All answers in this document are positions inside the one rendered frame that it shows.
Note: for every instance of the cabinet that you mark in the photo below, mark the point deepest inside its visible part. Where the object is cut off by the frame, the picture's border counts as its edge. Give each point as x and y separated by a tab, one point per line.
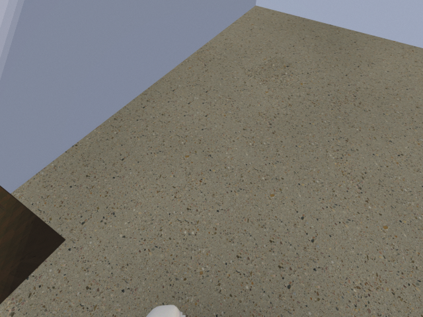
26	241

